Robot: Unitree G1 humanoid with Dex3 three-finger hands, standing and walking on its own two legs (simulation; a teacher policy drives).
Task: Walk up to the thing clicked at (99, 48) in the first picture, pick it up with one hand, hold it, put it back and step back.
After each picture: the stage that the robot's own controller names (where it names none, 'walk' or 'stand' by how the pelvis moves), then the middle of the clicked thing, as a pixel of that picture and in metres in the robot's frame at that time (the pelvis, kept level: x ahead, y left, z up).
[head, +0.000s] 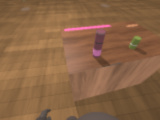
stand; (98, 44) +0.62 -0.02 +0.08
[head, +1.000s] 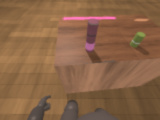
walk; (91, 37) +0.59 +0.04 +0.12
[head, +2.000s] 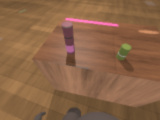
stand; (69, 39) +0.55 +0.23 +0.11
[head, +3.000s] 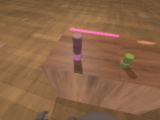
stand; (77, 49) +0.55 +0.15 +0.08
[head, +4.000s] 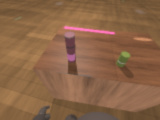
stand; (70, 49) +0.52 +0.19 +0.09
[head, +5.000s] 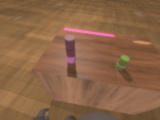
stand; (70, 51) +0.50 +0.19 +0.08
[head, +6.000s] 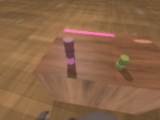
stand; (70, 52) +0.50 +0.19 +0.08
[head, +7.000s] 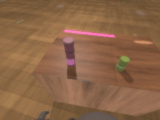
stand; (70, 53) +0.49 +0.19 +0.08
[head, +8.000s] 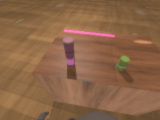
stand; (69, 53) +0.49 +0.19 +0.08
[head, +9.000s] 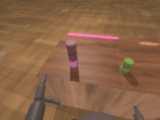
rise first; (72, 55) +0.48 +0.19 +0.08
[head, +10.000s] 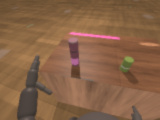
go down; (74, 53) +0.51 +0.18 +0.09
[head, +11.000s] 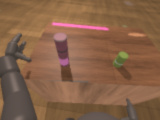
go down; (62, 52) +0.46 +0.18 +0.10
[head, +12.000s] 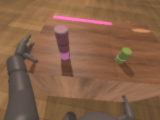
close in; (63, 46) +0.48 +0.18 +0.11
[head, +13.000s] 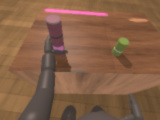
close; (57, 39) +0.50 +0.19 +0.14
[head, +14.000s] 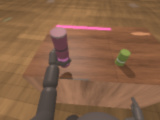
lift; (62, 51) +0.39 +0.18 +0.19
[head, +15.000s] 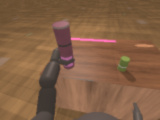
lift; (65, 48) +0.33 +0.16 +0.29
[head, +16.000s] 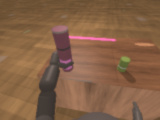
hold; (64, 52) +0.33 +0.17 +0.26
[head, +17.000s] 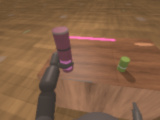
hold; (64, 52) +0.33 +0.17 +0.25
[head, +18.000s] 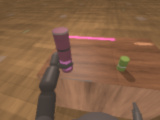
crouch; (64, 53) +0.33 +0.17 +0.25
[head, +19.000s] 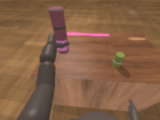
crouch; (60, 33) +0.46 +0.19 +0.29
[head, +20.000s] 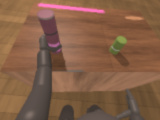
lower; (52, 36) +0.51 +0.20 +0.14
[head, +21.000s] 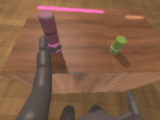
lower; (52, 36) +0.51 +0.20 +0.14
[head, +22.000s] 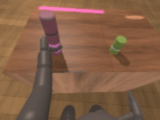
lower; (52, 36) +0.51 +0.20 +0.14
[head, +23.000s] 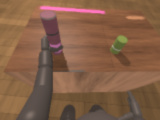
lower; (53, 36) +0.51 +0.20 +0.14
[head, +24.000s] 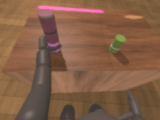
loosen; (51, 35) +0.52 +0.21 +0.15
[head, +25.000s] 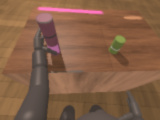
withdraw; (51, 38) +0.50 +0.21 +0.14
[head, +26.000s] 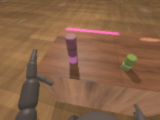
sink last; (72, 51) +0.48 +0.19 +0.11
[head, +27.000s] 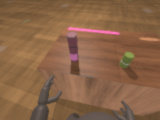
stand; (73, 48) +0.52 +0.19 +0.09
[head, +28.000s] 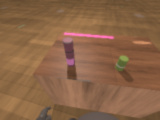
stand; (69, 53) +0.50 +0.20 +0.09
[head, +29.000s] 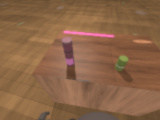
stand; (68, 53) +0.50 +0.21 +0.08
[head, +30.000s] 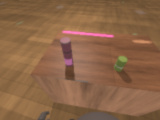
stand; (67, 53) +0.49 +0.21 +0.08
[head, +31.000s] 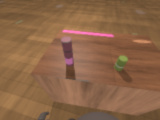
stand; (68, 53) +0.50 +0.21 +0.08
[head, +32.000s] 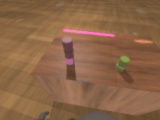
stand; (69, 53) +0.49 +0.20 +0.08
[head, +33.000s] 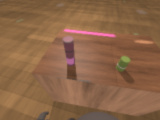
walk; (69, 52) +0.49 +0.20 +0.08
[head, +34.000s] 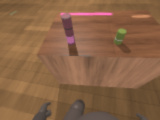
walk; (69, 31) +0.65 +0.23 +0.10
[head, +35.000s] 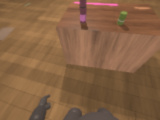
walk; (83, 10) +1.02 +0.17 +0.11
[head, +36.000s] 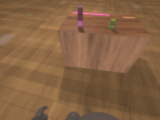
stand; (80, 17) +1.15 +0.21 +0.10
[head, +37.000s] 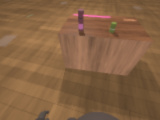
stand; (80, 20) +1.12 +0.20 +0.08
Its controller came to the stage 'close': yes
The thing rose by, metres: 0.20
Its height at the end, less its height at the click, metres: +0.00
